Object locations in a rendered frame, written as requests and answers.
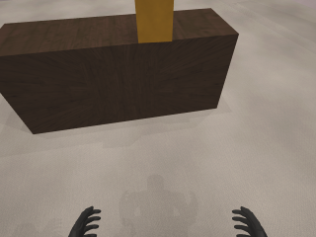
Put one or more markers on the right robot hand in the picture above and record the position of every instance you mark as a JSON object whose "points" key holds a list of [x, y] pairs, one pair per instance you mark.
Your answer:
{"points": [[254, 227]]}

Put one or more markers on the left robot hand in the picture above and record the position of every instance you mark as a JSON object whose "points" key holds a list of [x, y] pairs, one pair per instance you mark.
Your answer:
{"points": [[80, 228]]}

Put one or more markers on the carton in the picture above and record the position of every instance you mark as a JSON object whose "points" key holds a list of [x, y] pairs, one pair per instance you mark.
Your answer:
{"points": [[154, 20]]}

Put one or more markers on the pedestal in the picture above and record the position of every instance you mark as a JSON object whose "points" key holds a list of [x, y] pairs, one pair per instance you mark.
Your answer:
{"points": [[72, 73]]}

